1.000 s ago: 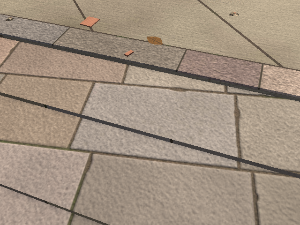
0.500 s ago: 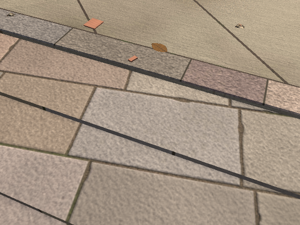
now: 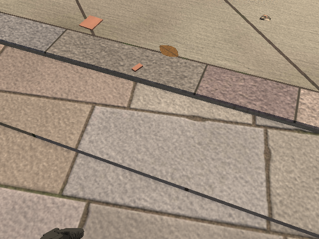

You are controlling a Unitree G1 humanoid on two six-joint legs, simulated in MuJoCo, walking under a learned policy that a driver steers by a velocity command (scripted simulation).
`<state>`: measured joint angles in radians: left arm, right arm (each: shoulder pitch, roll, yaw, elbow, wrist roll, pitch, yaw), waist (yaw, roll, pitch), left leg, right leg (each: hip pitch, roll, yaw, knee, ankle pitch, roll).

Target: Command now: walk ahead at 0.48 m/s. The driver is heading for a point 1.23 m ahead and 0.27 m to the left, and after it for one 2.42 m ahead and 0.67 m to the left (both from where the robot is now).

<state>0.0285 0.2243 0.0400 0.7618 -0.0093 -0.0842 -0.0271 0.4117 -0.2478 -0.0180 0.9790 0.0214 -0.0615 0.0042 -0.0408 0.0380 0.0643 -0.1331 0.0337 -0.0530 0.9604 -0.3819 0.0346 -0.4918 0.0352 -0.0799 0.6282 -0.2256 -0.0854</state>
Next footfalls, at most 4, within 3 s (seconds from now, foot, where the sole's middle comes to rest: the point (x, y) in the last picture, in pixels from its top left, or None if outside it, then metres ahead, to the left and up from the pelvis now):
0.44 left None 0.37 0.17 -0.75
0.88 right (156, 174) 0.71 0.02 -0.71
1.28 left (96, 194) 0.64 0.28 -0.75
1.72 right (120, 118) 1.03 0.19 -0.72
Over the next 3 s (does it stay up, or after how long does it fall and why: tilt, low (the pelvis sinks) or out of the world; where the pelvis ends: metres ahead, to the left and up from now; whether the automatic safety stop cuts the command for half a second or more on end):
stays up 0.95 0.19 0.07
